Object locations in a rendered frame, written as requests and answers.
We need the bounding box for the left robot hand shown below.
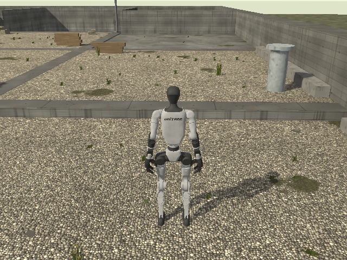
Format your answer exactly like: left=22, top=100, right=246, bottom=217
left=145, top=158, right=157, bottom=174

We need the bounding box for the right robot hand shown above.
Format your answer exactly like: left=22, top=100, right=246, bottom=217
left=190, top=158, right=203, bottom=173

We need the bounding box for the right robot forearm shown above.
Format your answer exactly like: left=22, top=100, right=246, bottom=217
left=191, top=132, right=202, bottom=159

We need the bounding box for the left robot forearm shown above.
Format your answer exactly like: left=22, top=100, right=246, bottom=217
left=146, top=132, right=156, bottom=159

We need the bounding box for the robot left upper arm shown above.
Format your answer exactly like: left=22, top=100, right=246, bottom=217
left=150, top=109, right=162, bottom=140

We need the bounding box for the left robot shin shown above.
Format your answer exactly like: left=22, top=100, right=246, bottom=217
left=157, top=181, right=165, bottom=218

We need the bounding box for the robot right foot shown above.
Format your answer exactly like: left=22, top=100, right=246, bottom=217
left=182, top=212, right=190, bottom=226

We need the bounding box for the robot right upper arm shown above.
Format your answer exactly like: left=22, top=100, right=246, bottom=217
left=185, top=109, right=197, bottom=140

